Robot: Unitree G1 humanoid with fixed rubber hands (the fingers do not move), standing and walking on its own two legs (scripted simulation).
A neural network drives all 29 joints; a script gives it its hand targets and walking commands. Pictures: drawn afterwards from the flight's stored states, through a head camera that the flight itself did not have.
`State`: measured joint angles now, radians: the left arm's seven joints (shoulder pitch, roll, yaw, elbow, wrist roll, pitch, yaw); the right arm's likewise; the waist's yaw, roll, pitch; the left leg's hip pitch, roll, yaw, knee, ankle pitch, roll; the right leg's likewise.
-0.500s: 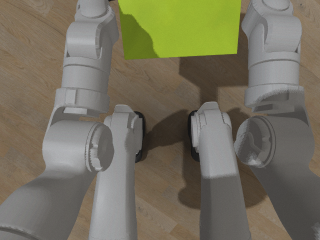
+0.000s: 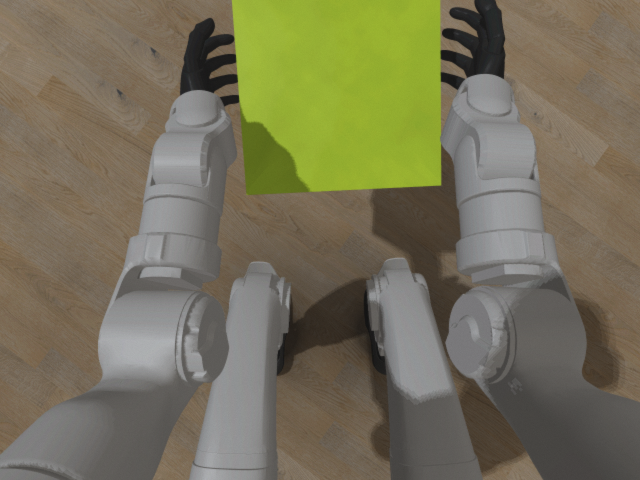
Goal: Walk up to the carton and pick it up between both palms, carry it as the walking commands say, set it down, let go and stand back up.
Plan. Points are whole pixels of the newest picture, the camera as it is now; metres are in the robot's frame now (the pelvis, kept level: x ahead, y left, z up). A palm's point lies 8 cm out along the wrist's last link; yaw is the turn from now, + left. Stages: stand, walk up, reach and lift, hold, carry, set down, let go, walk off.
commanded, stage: reach and lift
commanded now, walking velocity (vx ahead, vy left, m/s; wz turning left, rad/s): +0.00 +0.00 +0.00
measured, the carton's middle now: (339, 100) +0.53 -0.02 -0.14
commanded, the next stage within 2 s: none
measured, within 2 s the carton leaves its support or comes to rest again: neither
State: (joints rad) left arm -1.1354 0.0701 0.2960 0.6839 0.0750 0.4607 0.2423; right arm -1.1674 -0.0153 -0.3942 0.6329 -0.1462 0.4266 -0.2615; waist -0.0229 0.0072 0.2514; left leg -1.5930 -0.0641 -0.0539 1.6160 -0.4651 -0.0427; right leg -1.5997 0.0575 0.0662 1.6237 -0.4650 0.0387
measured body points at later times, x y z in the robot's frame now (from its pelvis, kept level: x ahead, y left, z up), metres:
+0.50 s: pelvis +0.06 +0.01 +0.07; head +0.24 +0.01 +0.49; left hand +0.49 +0.15 +0.02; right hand +0.49 -0.15 +0.03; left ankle +0.13 +0.13 -0.51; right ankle +0.13 -0.13 -0.51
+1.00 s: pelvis +0.07 +0.01 +0.14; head +0.20 +0.00 +0.57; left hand +0.47 +0.15 +0.10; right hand +0.47 -0.15 +0.11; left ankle +0.13 +0.13 -0.51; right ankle +0.13 -0.13 -0.51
